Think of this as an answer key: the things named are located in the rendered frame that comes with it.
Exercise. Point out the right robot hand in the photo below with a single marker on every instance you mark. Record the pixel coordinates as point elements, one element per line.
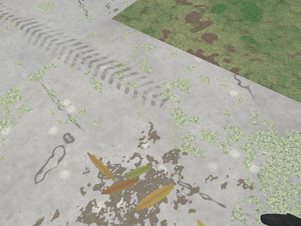
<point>280,220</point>

